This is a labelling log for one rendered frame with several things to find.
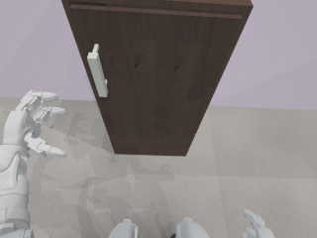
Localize left robot shin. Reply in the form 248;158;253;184
122;219;132;223

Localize robot left forearm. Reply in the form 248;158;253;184
0;144;31;236

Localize robot right thigh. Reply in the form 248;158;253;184
175;221;210;238

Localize robot right hand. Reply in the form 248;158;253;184
242;208;274;238

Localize cupboard door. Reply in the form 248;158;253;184
69;4;243;135

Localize handle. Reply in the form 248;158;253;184
87;44;108;97

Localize robot left hand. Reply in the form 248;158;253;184
3;90;66;158

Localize left robot upper arm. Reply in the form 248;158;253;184
0;228;35;238

